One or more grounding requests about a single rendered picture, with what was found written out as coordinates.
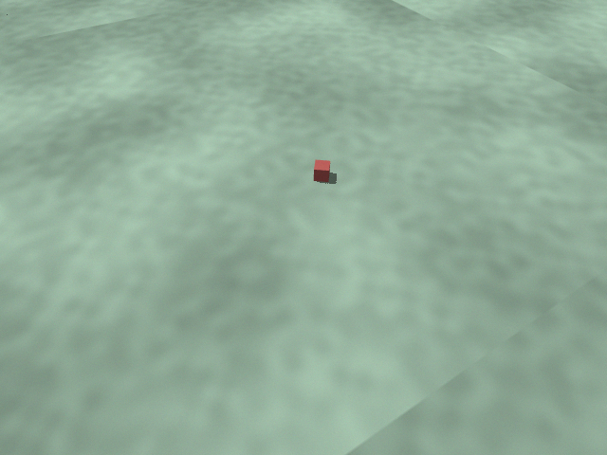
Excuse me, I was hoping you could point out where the cube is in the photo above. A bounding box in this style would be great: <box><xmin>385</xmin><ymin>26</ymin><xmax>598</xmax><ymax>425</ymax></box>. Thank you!
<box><xmin>314</xmin><ymin>160</ymin><xmax>330</xmax><ymax>182</ymax></box>

